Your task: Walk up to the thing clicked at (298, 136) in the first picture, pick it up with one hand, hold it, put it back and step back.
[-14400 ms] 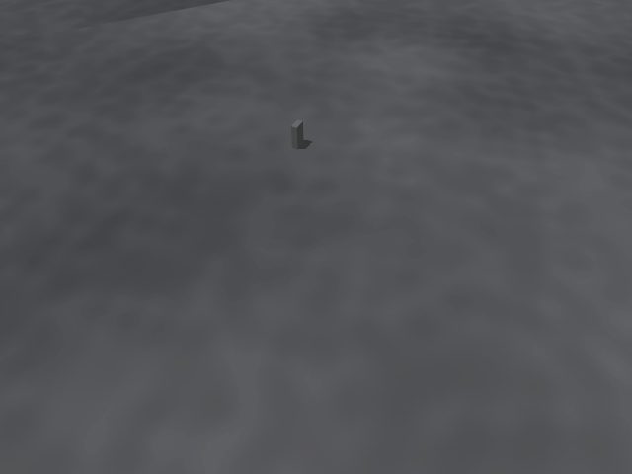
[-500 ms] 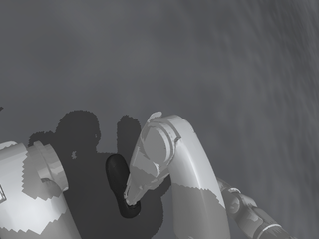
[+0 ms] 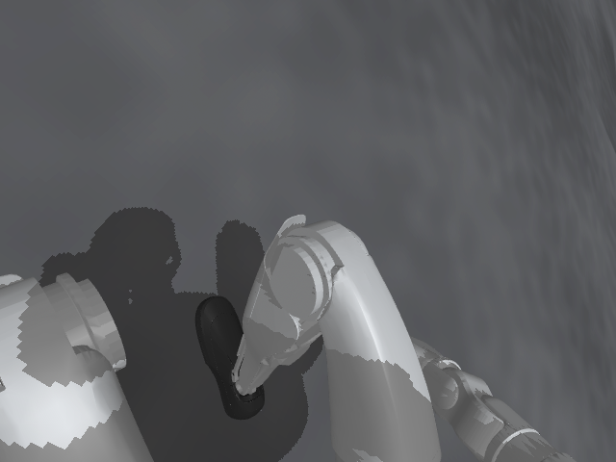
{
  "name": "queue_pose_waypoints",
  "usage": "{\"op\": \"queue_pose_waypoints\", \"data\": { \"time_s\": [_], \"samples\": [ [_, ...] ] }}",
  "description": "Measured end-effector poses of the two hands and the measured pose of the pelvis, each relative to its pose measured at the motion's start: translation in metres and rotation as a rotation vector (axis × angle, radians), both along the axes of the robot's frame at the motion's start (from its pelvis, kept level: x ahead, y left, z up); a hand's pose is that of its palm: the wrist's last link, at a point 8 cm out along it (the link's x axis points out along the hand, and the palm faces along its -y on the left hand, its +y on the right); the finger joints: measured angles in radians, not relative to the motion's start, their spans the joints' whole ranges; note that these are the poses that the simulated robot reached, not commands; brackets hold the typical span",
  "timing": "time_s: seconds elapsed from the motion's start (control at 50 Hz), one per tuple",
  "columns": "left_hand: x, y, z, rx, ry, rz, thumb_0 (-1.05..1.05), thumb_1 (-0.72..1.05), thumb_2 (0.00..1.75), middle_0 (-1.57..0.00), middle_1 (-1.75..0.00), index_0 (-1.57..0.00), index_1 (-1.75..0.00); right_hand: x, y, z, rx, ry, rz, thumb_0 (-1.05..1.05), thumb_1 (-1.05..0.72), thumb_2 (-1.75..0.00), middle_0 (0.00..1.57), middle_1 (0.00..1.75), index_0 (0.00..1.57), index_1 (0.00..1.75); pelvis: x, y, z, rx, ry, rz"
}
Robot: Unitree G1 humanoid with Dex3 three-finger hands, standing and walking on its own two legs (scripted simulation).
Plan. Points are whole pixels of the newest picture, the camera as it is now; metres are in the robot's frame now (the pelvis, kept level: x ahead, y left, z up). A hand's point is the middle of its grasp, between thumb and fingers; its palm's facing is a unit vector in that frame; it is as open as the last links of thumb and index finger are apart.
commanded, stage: close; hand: left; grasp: from the side
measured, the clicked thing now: out of the picture +0.46 +0.32 -0.23
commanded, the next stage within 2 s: settle in 1.04 s
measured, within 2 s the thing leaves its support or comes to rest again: leaves its support in 1.38 s
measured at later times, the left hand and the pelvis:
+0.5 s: hand out of the picture +0.43 +0.31 -0.20, palm faces +0.42 -0.91 -0.02, open 7.9 cm; pelvis +0.00 +0.00 +0.00, yaw +0 degrees
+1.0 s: hand out of the picture +0.44 +0.31 -0.20, palm faces +0.44 -0.90 -0.02, open 8.1 cm; pelvis +0.00 +0.00 +0.00, yaw +0 degrees
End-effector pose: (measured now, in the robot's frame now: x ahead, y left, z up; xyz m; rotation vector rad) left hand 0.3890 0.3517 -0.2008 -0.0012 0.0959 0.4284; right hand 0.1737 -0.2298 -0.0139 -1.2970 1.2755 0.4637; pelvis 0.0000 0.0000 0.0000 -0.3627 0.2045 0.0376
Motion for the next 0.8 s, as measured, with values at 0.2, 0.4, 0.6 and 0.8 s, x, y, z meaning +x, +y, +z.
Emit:
{"op": "queue_pose_waypoints", "data": {
  "time_s": [0.2, 0.4, 0.6, 0.8],
  "samples": [
    [-0.0011, -0.0003, -0.0003, -0.003, 0.006, 0.003, 0.01, 0.40, 0.66, -0.57, -0.56, -0.56, -0.55, 0.0009, 0.0031, 0.0002, 0.002, -0.004, 0.005, 0.00, -0.86, -0.89, 0.21, 0.30, 0.21, 0.30, -0.0006, 0.0011, 0.0010, -0.002, -0.001, 0.000],
    [-0.0001, -0.0013, 0.0008, -0.002, 0.003, 0.015, 0.01, 0.36, 0.73, -0.61, -0.64, -0.61, -0.64, -0.0002, 0.0035, -0.0001, 0.004, -0.003, 0.007, 0.00, -0.86, -0.89, 0.21, 0.30, 0.21, 0.30, -0.0011, -0.0001, 0.0010, 0.000, -0.005, 0.000],
    [0.0000, -0.0015, 0.0007, 0.000, 0.007, 0.016, 0.02, 0.25, 0.82, -0.63, -0.73, -0.63, -0.73, -0.0017, 0.0025, 0.0000, 0.001, 0.001, 0.003, 0.00, -0.85, -0.89, 0.21, 0.30, 0.21, 0.30, -0.0011, -0.0001, 0.0013, 0.000, -0.002, -0.002],
    [0.0024, -0.0013, 0.0006, 0.000, 0.009, 0.015, 0.02, 0.15, 0.88, -0.67, -0.81, -0.67, -0.81, 0.0002, 0.0033, 0.0015, -0.002, 0.003, 0.005, 0.00, -0.86, -0.89, 0.21, 0.30, 0.21, 0.30, 0.0003, 0.0010, 0.0028, -0.006, 0.005, -0.002]
  ]
}}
